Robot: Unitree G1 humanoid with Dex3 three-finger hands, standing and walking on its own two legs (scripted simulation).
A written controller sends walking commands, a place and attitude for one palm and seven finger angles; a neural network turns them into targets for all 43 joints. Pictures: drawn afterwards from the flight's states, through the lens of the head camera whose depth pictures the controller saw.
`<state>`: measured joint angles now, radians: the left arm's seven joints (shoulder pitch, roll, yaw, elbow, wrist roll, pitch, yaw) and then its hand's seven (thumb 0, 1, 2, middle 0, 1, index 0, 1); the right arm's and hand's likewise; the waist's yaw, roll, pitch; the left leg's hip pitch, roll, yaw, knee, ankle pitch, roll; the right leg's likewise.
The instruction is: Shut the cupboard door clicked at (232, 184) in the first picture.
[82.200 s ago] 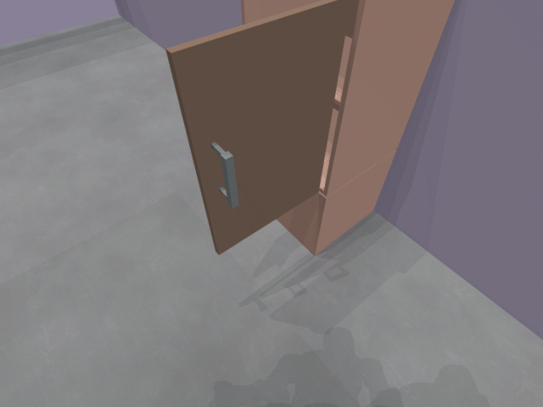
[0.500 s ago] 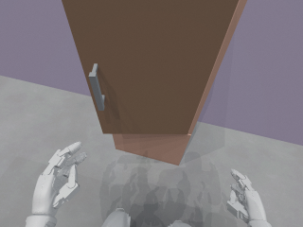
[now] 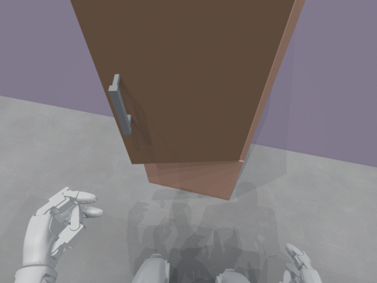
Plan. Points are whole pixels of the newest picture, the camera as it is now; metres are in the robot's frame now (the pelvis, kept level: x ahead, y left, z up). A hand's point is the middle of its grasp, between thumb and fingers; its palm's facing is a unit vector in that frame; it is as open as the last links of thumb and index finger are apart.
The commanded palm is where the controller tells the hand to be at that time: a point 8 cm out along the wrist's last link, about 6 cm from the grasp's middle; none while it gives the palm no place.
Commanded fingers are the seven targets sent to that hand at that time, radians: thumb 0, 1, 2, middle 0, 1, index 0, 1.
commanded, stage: raise the hand and make a fist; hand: left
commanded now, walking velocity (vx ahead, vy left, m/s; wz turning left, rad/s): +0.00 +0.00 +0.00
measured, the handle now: (122, 106) +0.50 +0.20 +0.07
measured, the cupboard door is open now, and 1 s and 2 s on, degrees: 16 16 16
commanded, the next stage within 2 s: bring the fist close to the handle in 1.06 s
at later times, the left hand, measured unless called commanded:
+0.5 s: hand (73, 225) +0.21 +0.22 +0.06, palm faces +0.09 -1.00 -0.04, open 3.1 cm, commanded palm +0.19 +0.27 +0.07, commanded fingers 0.00 0.90 0.90 -1.30 -1.50 -1.30 -1.50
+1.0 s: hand (83, 216) +0.22 +0.20 +0.07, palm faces +0.11 -0.99 -0.05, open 3.1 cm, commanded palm +0.20 +0.25 +0.07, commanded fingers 0.00 0.90 0.90 -1.30 -1.50 -1.30 -1.50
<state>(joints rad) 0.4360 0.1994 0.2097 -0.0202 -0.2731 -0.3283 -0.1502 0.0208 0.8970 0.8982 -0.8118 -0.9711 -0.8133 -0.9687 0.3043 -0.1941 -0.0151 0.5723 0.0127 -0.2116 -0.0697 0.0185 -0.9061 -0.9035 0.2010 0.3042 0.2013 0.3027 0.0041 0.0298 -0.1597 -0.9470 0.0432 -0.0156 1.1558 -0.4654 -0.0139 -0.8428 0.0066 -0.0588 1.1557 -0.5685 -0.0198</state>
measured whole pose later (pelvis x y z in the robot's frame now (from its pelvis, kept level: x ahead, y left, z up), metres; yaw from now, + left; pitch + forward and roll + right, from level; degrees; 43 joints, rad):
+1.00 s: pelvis +0.00 +0.01 +0.01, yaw +1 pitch +13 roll -2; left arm 0.39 0.22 0.15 -0.06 -0.26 -0.40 -0.14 0.02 0.90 0.90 -1.30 -1.50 -1.30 -1.50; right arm 0.27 -0.24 0.01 0.51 0.00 -0.18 -0.05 0.02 -0.91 -0.90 0.20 0.30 0.20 0.30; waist 0.01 0.04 -0.14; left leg -0.91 0.04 -0.04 1.14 -0.46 -0.01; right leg -0.78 0.00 -0.08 1.11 -0.56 -0.02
